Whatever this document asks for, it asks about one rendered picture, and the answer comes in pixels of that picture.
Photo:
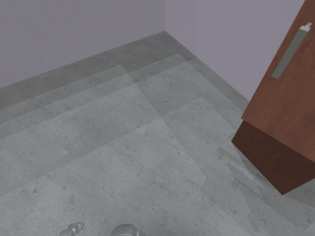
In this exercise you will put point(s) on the handle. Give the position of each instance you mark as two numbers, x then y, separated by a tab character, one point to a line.
300	35

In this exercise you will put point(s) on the cupboard door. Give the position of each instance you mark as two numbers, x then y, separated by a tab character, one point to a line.
284	108

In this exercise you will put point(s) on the left robot hand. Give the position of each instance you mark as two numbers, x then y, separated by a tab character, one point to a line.
72	229

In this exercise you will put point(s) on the robot left thigh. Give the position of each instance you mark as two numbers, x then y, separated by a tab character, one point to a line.
126	229

